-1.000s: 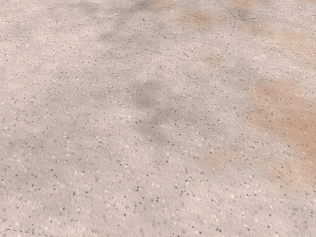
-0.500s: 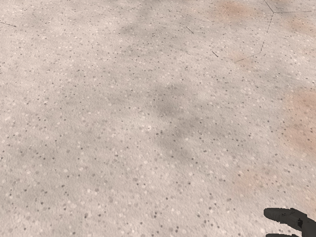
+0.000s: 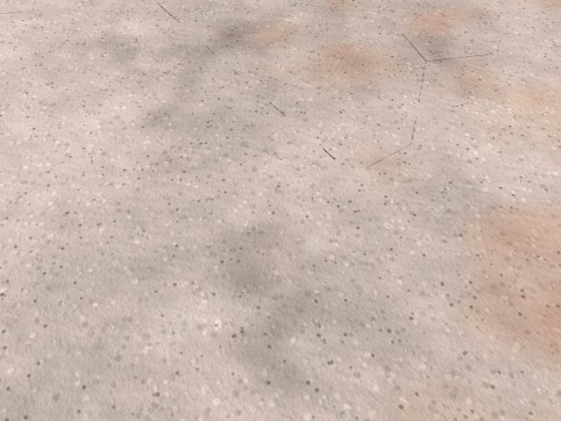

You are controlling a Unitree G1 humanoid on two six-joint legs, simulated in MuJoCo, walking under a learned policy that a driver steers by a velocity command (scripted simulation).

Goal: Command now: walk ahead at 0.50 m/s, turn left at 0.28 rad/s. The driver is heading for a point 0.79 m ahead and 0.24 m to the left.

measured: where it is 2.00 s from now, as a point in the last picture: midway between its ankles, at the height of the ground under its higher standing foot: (179, 329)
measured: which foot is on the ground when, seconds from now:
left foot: down 0.00-0.08, up 0.10-0.58, down 0.60-1.00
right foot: up 0.00-0.06, down 0.08-0.62, up 0.64-1.00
